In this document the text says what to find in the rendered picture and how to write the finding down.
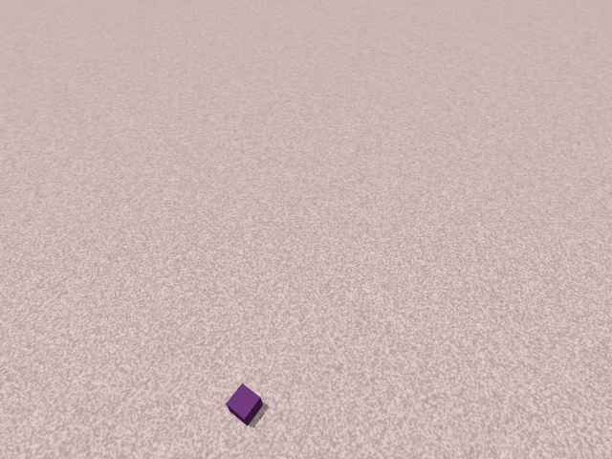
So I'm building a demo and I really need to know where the cube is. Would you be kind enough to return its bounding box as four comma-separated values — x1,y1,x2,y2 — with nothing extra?
226,384,263,426

